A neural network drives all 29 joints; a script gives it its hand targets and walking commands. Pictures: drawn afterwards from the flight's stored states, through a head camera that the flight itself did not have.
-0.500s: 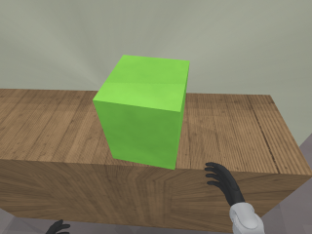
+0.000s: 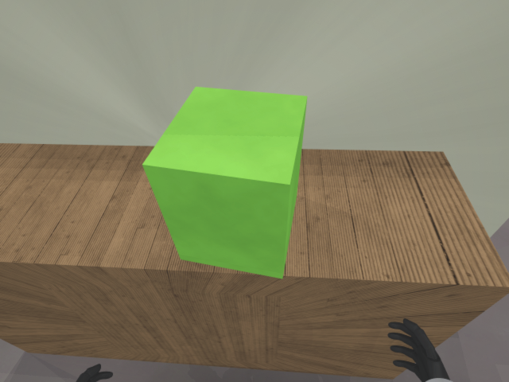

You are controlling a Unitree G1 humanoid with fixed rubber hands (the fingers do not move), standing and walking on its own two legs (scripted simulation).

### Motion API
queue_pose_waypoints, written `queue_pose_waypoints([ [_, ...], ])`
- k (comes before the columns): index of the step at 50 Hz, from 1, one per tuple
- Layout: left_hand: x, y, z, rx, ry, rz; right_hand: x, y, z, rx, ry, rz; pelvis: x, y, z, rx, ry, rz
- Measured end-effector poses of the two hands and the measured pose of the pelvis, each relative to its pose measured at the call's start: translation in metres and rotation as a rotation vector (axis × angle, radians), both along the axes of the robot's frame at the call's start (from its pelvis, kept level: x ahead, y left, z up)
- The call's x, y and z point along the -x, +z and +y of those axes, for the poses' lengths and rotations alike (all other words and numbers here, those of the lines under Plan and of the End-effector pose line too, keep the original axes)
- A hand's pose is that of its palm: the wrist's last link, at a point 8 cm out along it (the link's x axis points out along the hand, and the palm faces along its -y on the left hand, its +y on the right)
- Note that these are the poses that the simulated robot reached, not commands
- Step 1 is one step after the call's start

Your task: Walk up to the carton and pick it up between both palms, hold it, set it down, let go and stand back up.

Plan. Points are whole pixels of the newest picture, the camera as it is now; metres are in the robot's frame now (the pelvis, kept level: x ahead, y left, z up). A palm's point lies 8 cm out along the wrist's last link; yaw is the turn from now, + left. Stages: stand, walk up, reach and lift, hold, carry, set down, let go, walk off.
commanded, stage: stand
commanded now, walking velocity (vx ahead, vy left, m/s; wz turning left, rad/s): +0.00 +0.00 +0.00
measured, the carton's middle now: (239, 183) +0.44 +0.01 +0.07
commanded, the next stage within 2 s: none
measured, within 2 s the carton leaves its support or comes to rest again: neither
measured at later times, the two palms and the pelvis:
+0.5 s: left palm (101, 327) +0.25 +0.26 -0.08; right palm (412, 340) +0.21 -0.28 -0.11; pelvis +0.09 -0.01 -0.01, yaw +0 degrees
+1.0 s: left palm (104, 326) +0.25 +0.26 -0.08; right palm (413, 339) +0.21 -0.28 -0.11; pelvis +0.09 -0.01 -0.01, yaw +0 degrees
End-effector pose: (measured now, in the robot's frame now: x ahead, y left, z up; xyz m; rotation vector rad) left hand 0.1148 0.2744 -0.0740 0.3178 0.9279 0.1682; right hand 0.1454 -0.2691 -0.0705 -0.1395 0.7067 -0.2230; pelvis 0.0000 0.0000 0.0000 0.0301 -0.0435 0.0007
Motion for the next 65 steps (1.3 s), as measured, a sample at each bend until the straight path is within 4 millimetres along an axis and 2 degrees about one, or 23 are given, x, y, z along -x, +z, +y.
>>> queue_pose_waypoints([
  [5,-0.008,0.000,-0.009,-0.016,0.001,0.018,-0.004,-0.011,-0.015,-0.012,-0.020,0.037,-0.011,-0.002,-0.011,-0.015,0.000,0.015],
  [12,-0.054,0.006,-0.014,-0.031,-0.023,-0.018,-0.003,-0.030,-0.018,-0.027,-0.037,0.132,-0.036,-0.003,-0.014,-0.018,0.000,0.047],
  [17,-0.092,0.006,-0.010,-0.035,-0.038,-0.041,-0.022,-0.035,-0.011,-0.028,-0.037,0.151,-0.058,-0.004,-0.008,-0.006,-0.003,0.071],
  [23,-0.127,0.001,-0.009,-0.031,-0.042,-0.036,-0.059,-0.034,-0.008,-0.020,-0.025,0.146,-0.082,-0.005,-0.005,-0.005,-0.001,0.105],
  [29,-0.150,-0.008,-0.011,-0.019,-0.039,-0.012,-0.062,-0.039,-0.011,-0.011,-0.028,0.217,-0.103,-0.005,-0.006,-0.006,0.000,0.134],
  [34,-0.161,-0.010,-0.012,-0.020,-0.038,-0.002,-0.065,-0.041,-0.011,-0.011,-0.030,0.244,-0.112,-0.005,-0.006,-0.007,0.000,0.146],
  [44,-0.154,-0.011,-0.011,-0.022,-0.030,0.007,-0.065,-0.041,-0.011,-0.014,-0.031,0.248,-0.108,-0.005,-0.007,-0.007,0.000,0.141],
  [55,-0.126,-0.006,-0.010,-0.022,-0.023,-0.019,-0.058,-0.032,-0.011,-0.014,-0.022,0.158,-0.081,-0.005,-0.007,-0.007,0.000,0.094],
  [65,-0.100,-0.006,-0.005,-0.015,-0.013,-0.027,-0.043,-0.024,-0.007,-0.008,-0.023,0.116,-0.059,-0.004,-0.002,0.000,-0.001,0.055],
])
